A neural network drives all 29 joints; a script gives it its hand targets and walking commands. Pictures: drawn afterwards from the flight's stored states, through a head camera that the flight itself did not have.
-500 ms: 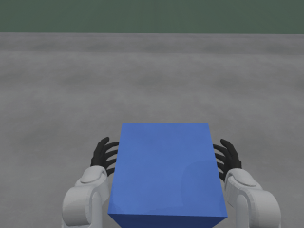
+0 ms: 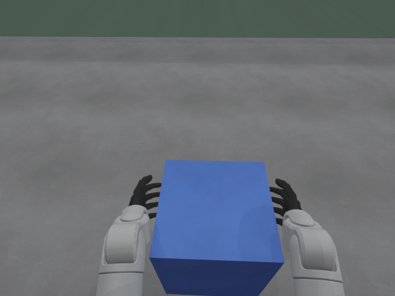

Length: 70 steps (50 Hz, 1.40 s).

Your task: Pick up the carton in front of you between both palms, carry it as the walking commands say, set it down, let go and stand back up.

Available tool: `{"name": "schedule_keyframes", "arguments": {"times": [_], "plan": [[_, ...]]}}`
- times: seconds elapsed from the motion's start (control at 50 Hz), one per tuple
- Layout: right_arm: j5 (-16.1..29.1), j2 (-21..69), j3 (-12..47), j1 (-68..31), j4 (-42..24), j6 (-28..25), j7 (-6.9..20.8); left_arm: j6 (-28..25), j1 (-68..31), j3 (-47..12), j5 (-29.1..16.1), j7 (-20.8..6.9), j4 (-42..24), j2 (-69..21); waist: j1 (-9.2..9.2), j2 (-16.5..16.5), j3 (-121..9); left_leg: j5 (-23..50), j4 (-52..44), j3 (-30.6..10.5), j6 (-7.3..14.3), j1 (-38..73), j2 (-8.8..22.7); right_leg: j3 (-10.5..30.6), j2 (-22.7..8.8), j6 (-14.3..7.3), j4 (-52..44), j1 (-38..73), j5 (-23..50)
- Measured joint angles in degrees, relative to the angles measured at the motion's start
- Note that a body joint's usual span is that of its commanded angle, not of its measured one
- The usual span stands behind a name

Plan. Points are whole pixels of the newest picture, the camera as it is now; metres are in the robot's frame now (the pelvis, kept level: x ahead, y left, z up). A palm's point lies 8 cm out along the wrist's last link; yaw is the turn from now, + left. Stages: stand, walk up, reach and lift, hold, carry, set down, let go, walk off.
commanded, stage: carry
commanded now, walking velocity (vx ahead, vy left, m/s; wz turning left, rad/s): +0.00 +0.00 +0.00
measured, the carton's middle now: (212, 231) +0.26 +0.00 -0.03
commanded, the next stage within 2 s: hold in 1.40 s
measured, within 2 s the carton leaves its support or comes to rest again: neither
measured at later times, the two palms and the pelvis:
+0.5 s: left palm (141, 205) +0.28 +0.15 +0.04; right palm (285, 208) +0.28 -0.15 +0.04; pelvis -0.01 +0.00 +0.00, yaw +1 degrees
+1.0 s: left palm (138, 205) +0.28 +0.16 +0.04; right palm (281, 209) +0.28 -0.14 +0.03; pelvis -0.01 +0.01 +0.00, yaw +1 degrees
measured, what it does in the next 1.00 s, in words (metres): stands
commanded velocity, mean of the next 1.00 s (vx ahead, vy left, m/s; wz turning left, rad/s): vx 0.00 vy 0.00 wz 0.00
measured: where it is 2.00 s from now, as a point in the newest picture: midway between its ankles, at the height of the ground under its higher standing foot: outside the picture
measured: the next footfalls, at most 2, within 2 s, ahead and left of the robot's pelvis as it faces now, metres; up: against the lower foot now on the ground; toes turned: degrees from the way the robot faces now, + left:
none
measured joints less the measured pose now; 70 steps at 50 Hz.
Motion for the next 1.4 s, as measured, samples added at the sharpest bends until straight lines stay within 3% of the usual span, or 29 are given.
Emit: {"name": "schedule_keyframes", "arguments": {"times": [0.2, 0.3, 0.46, 0.62, 1.4], "plan": [[-3.3, 0.4, -3.6, -5.5, 14.1, -11.5, 1.3, -11.2, -5.8, 3.6, 3.2, -2.1, 14.2, -0.5, -0.18, 0.2, 1.3, 0.1, 1.0, 0.0, 0.3, -1.2, -0.3, 0.2, -0.5, 0.1, 0.7, -1.0, 0.3], [-3.7, 0.6, -4.8, -7.6, 17.0, -15.0, 1.4, -14.8, -7.4, 5.3, 3.8, -2.4, 16.5, -0.8, -0.57, 0.5, 2.2, -0.2, 2.0, 0.0, 0.3, -1.6, -0.4, 0.2, -0.7, 0.1, 1.6, -1.4, 0.0], [-3.0, 0.6, -3.9, -7.1, 13.4, -13.0, 1.2, -13.4, -6.5, 4.6, 3.2, -2.5, 13.0, -0.6, -0.75, 0.5, 2.7, 0.0, 1.6, -0.7, 0.1, -1.5, 0.0, -0.5, -0.3, -0.1, 0.4, -0.6, 0.3], [-3.9, 0.6, -4.0, -7.1, 13.6, -12.2, 1.6, -12.6, -7.0, 4.8, 3.3, -2.7, 13.8, -0.7, -0.1, 0.4, 2.2, -0.4, 1.9, -0.7, 0.1, -1.8, 0.1, -0.4, -0.4, 0.1, 0.7, -0.9, 0.1], [-3.8, 0.6, -4.6, -7.5, 14.7, -12.1, 1.6, -12.5, -7.6, 5.2, 3.7, -2.7, 14.8, -0.8, -0.46, 0.2, 1.7, 0.0, 1.5, 0.0, 0.7, -0.9, -0.7, 0.4, -1.2, 0.9, 0.8, -0.5, 0.5]]}}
